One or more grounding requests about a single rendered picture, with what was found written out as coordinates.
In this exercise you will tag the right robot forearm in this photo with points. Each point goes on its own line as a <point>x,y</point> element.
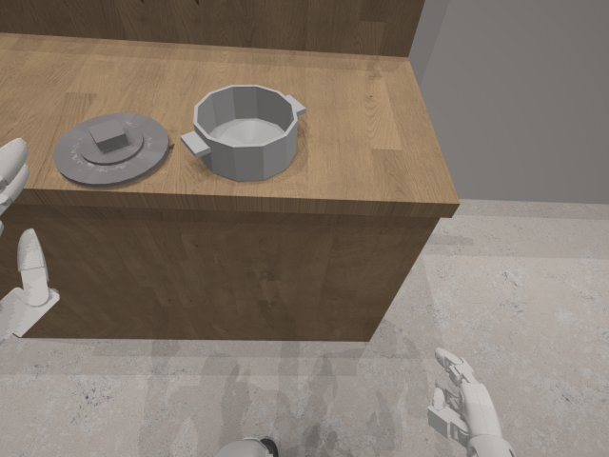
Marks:
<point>489,446</point>

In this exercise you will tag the knob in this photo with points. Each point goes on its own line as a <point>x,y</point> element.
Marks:
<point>108,134</point>

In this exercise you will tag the left robot hand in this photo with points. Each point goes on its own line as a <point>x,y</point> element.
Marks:
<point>21,309</point>

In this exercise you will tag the right robot hand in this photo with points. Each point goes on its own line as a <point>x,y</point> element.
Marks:
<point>471,411</point>

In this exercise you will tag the left robot shin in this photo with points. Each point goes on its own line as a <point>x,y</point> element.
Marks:
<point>254,439</point>

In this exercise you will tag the table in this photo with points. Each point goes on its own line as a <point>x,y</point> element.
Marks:
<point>317,252</point>

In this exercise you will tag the pot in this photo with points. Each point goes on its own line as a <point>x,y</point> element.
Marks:
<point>245,133</point>

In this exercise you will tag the lid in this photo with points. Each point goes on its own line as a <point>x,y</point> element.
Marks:
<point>78,158</point>

